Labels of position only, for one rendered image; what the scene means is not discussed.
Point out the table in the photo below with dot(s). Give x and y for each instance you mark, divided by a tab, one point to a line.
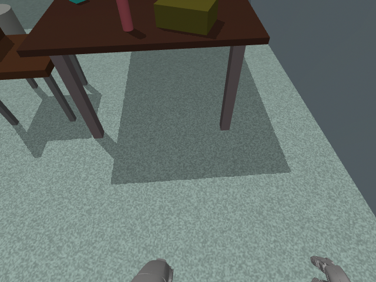
94	26

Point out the right robot hand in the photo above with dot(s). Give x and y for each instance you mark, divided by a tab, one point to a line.
334	273

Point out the chair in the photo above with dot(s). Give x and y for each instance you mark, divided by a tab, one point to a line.
12	66

